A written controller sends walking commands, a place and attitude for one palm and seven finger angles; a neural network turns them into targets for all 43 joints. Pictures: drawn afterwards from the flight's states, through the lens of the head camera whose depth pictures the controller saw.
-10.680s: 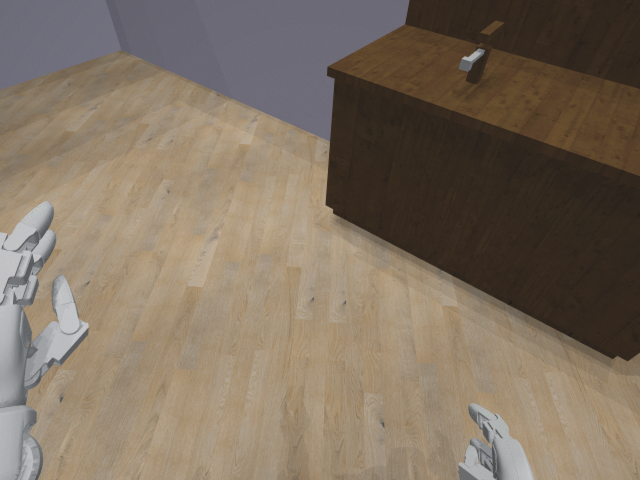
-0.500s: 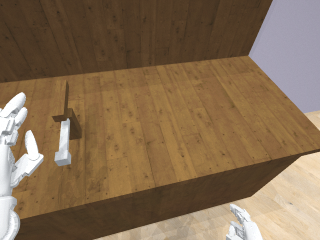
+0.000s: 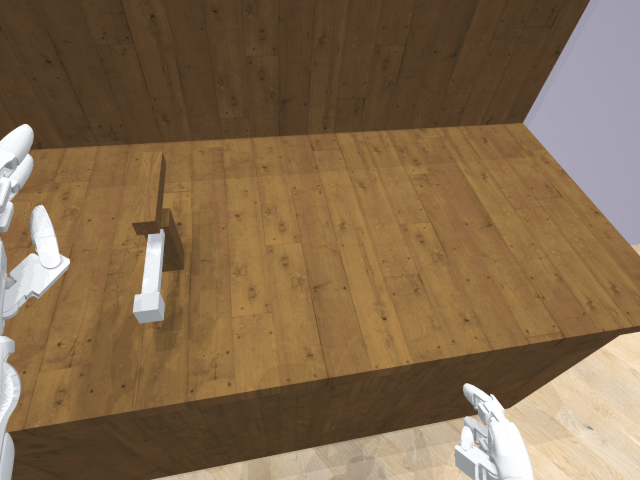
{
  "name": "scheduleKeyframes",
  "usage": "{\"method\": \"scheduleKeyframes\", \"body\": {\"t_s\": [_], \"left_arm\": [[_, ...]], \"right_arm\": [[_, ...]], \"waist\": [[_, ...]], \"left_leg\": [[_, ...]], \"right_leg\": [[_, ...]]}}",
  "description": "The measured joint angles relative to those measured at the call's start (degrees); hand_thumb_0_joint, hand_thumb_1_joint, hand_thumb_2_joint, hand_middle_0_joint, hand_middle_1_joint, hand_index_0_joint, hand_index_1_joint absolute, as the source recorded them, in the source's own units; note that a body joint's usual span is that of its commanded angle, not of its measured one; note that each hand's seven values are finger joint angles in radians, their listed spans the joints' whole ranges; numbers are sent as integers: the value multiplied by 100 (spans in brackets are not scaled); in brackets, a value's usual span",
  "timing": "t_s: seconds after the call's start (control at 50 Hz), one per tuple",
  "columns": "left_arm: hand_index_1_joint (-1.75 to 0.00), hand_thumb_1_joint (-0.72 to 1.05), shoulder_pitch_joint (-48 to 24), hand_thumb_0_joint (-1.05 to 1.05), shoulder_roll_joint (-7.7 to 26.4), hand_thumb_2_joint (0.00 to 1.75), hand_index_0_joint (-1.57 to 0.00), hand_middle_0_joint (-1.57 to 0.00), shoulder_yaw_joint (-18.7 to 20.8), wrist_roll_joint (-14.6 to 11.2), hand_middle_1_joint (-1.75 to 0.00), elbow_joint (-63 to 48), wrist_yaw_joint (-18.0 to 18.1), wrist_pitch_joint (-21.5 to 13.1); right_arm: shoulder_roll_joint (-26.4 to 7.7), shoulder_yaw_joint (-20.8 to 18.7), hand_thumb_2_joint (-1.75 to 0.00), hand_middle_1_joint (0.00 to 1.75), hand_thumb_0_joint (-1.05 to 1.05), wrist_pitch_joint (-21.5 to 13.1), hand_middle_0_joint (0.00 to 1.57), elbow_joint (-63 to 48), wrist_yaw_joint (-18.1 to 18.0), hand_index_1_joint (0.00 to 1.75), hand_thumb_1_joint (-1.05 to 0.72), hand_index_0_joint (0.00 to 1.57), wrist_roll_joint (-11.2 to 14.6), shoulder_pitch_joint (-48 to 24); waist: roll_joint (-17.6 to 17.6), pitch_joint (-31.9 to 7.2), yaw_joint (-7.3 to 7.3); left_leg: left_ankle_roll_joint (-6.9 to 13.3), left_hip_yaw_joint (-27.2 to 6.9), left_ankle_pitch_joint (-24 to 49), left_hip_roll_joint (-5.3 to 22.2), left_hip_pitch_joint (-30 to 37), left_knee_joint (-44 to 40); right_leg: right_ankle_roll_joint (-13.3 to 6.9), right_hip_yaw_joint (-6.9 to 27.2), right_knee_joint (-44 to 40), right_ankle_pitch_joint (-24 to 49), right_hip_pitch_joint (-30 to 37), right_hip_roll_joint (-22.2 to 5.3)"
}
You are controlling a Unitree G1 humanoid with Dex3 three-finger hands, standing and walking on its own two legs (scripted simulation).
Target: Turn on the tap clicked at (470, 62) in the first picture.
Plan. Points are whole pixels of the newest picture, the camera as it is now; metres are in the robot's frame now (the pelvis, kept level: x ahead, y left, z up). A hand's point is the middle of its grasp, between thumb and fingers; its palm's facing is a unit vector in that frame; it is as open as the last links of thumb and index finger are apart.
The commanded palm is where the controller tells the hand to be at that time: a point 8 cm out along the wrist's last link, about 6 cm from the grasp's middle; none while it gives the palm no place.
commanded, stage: look again from close up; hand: left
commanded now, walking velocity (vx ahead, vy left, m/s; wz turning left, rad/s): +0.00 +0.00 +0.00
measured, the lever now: (149, 307) +0.28 +0.25 +0.04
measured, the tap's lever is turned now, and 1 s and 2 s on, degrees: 0 0 0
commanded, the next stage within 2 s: shuffle to correct the standing spot in 0.22 s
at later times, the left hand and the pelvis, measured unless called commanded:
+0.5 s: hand (72, 305) +0.21 +0.26 +0.17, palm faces +0.42 -0.85 -0.31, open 7.4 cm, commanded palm +0.15 +0.28 +0.17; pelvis -0.02 +0.00 +0.00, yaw -1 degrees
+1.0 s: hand (138, 386) +0.15 +0.17 +0.17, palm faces +0.33 -0.82 -0.46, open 7.4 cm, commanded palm +0.09 +0.21 +0.17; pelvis -0.08 -0.06 -0.01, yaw -1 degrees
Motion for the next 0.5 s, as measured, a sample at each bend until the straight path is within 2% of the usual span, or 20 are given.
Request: {"method": "scheduleKeyframes", "body": {"t_s": [0.04,0.08,0.16,0.22,0.28,0.34,0.42,0.5], "left_arm": [[-30,88,-339,2,80,89,-21,-21,275,-186,-31,378,62,-97],[-30,89,-198,2,-126,90,-21,-20,294,-328,-31,362,118,-80],[-30,90,841,2,-606,90,-20,-19,-334,-344,-30,-267,22,-148],[-30,89,1465,2,-587,90,-20,-20,-643,-296,-31,-546,-123,-242],[-30,88,1584,2,-316,89,-21,-21,-446,-320,-31,-550,-138,-295],[-30,88,1322,2,-195,89,-22,-21,-102,-364,-31,-399,-50,-315],[-30,88,926,2,-381,89,-21,-21,84,-414,-31,-372,88,-355],[-30,89,781,2,-630,90,-21,-20,-124,-383,-31,-449,98,-393]], "right_arm": [[12,41,-90,30,1,-45,20,63,135,30,-90,20,50,-84],[-19,20,-90,30,1,-103,20,18,261,30,-90,20,84,-81],[-93,-36,-90,30,1,-161,20,-16,374,30,-90,20,127,54],[-53,-44,-90,30,1,-134,20,44,294,30,-90,20,127,199],[-9,-26,-90,30,1,-99,20,102,165,30,-90,20,135,331],[-44,-28,-90,30,1,-150,20,149,91,30,-90,20,145,402],[-128,-49,-90,30,1,-282,20,214,80,30,-90,20,141,319],[-122,-70,-90,30,1,-362,20,137,148,30,-90,20,152,113]], "waist": [[3,113,-22],[93,163,-138],[244,153,-376],[187,115,-468],[63,108,-448],[17,124,-344],[22,154,-193],[4,183,-130]], "left_leg": [[-10,69,53,24,-16,-22],[10,145,72,10,-21,-22],[78,242,38,-49,0,16],[80,226,18,-67,19,40],[57,150,26,-60,6,65],[41,79,38,-43,-25,98],[36,84,67,-33,-14,75],[38,154,94,-45,-51,70]], "right_leg": [[-16,68,-6,79,-55,24],[6,143,45,101,-106,10],[81,242,180,41,-155,-47],[90,229,240,-11,-143,-67],[62,152,246,-22,-119,-63],[39,80,202,7,-92,-48],[42,85,138,68,-68,-38],[53,154,239,65,-178,-50]]}}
